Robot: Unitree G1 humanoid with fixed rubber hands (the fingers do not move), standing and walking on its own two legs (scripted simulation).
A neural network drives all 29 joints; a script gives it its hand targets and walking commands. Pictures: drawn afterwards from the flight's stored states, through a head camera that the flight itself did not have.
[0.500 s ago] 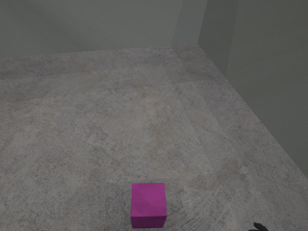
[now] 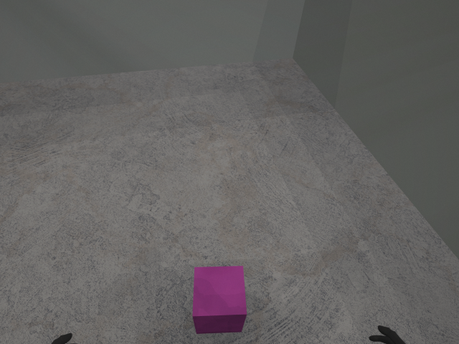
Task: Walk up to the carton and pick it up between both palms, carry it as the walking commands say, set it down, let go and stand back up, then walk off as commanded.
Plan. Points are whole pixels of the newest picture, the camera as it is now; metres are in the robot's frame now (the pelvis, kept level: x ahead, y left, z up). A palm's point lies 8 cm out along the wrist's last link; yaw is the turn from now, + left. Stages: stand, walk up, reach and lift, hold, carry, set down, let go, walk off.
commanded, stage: reach and lift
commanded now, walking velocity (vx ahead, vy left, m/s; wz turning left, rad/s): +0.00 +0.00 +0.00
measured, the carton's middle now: (218, 301) +0.40 +0.02 -0.65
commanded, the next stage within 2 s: none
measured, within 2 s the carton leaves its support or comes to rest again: neither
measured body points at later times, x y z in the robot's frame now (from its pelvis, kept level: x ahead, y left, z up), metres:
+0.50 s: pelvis +0.00 +0.00 -0.05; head +0.12 +0.00 +0.38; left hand +0.24 +0.27 -0.15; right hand +0.25 -0.27 -0.14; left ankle +0.02 +0.12 -0.75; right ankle +0.00 -0.13 -0.75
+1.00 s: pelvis -0.06 +0.00 -0.10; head +0.17 +0.00 +0.29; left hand +0.37 +0.22 -0.20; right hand +0.37 -0.22 -0.19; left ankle +0.02 +0.12 -0.75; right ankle +0.00 -0.13 -0.75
